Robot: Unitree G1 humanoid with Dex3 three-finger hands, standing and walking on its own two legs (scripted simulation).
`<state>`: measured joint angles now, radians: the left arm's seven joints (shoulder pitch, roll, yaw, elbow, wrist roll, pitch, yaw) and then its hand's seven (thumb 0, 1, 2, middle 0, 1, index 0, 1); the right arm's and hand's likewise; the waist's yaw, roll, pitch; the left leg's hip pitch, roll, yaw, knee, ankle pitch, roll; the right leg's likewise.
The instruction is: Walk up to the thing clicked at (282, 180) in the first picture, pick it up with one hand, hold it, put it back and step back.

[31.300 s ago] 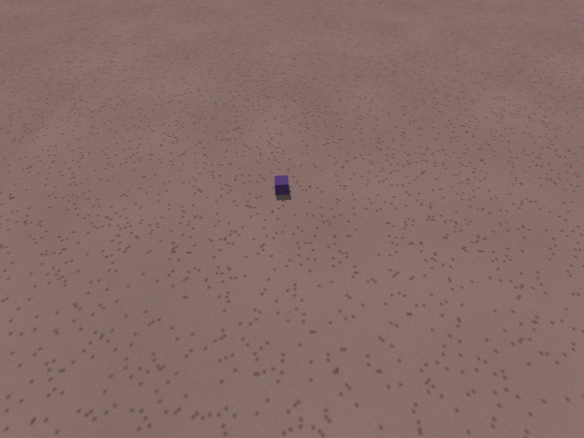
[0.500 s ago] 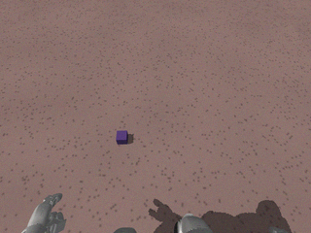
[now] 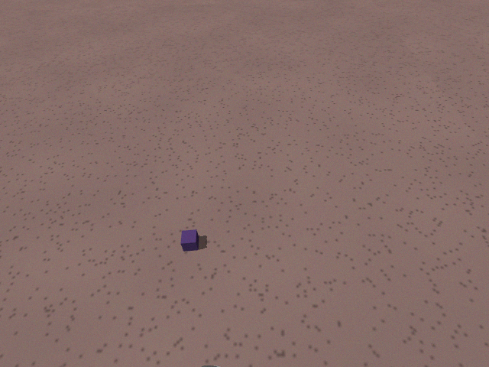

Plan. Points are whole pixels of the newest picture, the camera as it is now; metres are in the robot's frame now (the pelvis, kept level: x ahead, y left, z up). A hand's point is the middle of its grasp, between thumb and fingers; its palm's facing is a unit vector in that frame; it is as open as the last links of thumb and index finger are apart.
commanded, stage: walk up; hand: left
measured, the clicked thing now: (190, 240) +0.78 +0.36 -0.73
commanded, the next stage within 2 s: stand in 1.06 s
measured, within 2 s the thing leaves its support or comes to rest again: neither
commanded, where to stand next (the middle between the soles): +0.42 +0.07 m, yaw +6 degrees
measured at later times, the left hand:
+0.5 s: hand out of the picture +0.08 +0.27 -0.14, palm faces +0.09 -0.93 -0.37, open 7.4 cm
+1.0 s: hand out of the picture +0.10 +0.28 -0.14, palm faces +0.12 -0.93 -0.34, open 7.4 cm
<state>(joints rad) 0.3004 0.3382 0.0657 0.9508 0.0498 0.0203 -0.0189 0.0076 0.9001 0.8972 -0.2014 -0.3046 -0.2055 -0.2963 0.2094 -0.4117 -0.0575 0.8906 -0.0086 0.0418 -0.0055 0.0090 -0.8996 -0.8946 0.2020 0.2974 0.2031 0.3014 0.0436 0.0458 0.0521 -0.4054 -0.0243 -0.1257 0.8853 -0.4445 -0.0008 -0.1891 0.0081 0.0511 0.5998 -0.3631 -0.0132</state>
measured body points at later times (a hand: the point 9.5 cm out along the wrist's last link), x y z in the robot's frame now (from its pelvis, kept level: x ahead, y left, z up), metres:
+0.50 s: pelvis +0.01 +0.00 +0.00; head +0.02 +0.01 +0.45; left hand +0.08 +0.32 -0.12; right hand +0.11 -0.30 -0.12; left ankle +0.01 +0.14 -0.73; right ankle +0.04 -0.12 -0.73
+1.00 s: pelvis +0.03 +0.01 +0.01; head +0.04 +0.02 +0.46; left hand +0.10 +0.33 -0.12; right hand +0.15 -0.27 -0.11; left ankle +0.01 +0.13 -0.73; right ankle +0.04 -0.12 -0.73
